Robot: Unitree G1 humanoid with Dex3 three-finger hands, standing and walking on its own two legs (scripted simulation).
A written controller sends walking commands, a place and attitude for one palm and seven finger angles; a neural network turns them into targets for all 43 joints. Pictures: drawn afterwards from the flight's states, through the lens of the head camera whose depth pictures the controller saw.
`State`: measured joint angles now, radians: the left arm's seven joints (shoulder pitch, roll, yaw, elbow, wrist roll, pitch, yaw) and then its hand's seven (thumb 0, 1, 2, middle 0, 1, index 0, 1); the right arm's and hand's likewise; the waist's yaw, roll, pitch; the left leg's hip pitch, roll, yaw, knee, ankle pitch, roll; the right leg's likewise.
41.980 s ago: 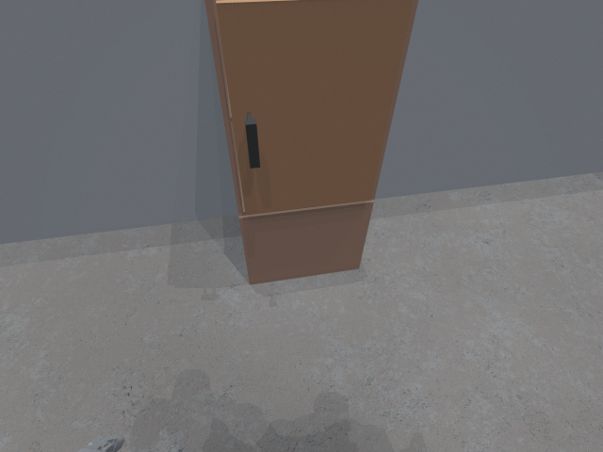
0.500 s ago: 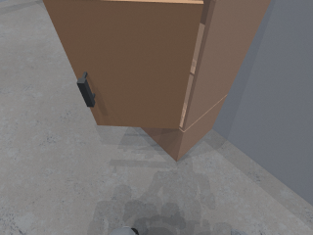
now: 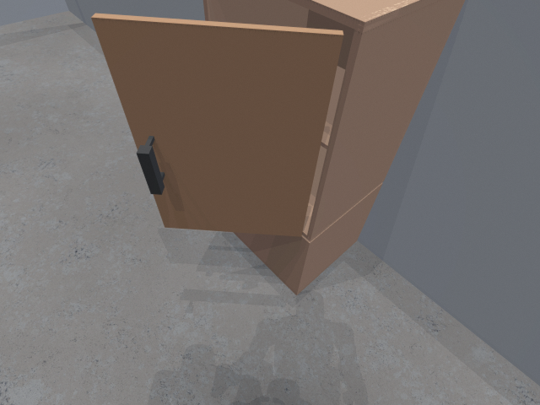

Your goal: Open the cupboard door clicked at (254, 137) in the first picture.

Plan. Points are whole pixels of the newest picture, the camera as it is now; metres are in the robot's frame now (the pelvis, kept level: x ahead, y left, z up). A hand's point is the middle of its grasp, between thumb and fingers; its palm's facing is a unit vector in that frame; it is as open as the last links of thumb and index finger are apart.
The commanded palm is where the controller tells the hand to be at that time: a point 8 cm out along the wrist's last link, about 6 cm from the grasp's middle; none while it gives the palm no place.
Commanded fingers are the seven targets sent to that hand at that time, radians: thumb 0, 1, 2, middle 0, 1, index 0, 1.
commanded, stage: come to a stop and stand still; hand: left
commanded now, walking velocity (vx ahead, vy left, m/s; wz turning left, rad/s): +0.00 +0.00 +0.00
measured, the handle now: (154, 164) +0.60 +0.31 -0.06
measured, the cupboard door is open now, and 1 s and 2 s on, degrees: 44 44 44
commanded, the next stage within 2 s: look again from close up in 0.36 s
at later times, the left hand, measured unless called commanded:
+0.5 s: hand out of the picture +0.00 +0.21 -0.17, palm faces -0.03 -0.97 -0.24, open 7.3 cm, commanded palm none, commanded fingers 0.00 0.90 0.90 -0.20 -0.30 -0.20 -0.30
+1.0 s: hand out of the picture +0.06 +0.18 -0.17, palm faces -0.04 -0.97 -0.23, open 7.3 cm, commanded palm none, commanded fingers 0.00 0.90 0.90 -0.20 -0.30 -0.20 -0.30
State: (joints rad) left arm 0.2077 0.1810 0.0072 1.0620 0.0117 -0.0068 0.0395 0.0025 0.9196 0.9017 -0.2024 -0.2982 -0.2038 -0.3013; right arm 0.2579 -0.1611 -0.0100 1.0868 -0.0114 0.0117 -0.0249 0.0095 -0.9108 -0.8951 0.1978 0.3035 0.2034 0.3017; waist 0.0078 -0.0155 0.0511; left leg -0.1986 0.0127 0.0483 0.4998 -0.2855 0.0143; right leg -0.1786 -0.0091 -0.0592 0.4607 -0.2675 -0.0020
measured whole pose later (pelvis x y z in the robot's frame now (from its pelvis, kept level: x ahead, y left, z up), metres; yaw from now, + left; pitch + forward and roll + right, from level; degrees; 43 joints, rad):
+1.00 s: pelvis +0.01 -0.01 +0.00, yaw -1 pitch +0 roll +1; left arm 0.20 0.21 -0.02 1.09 0.02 -0.02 0.02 0.00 0.91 0.90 -0.20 -0.30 -0.20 -0.30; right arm 0.20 -0.19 0.01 1.12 -0.01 -0.03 -0.03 0.01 -0.91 -0.89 0.20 0.30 0.20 0.30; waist 0.00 -0.01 0.05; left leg -0.14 0.00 0.08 0.41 -0.26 0.01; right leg -0.16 -0.02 -0.03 0.45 -0.28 -0.01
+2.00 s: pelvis +0.07 +0.06 +0.00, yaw +1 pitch +0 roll +3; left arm 0.27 0.17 0.04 0.99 0.04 -0.02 0.04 0.00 0.92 0.90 -0.20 -0.30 -0.21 -0.30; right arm 0.23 -0.18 -0.05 0.99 -0.02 0.05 0.01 0.01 -0.91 -0.89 0.20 0.30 0.20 0.30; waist 0.02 -0.03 0.05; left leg -0.49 0.04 0.04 0.99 -0.36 -0.04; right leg -0.21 -0.12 -0.12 0.51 -0.30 0.01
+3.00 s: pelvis +0.05 +0.05 +0.00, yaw +0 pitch -2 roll +0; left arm 0.28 0.15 0.01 1.10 0.01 0.00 0.03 0.01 0.94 0.90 -0.20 -0.30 -0.20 -0.30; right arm 0.26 -0.11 -0.01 1.15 -0.01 0.00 -0.05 0.02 -0.94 -0.89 0.20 0.30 0.20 0.30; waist 0.02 -0.03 0.05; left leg -0.16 0.03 0.07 0.45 -0.25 -0.01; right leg -0.15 0.05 -0.09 0.44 -0.26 -0.08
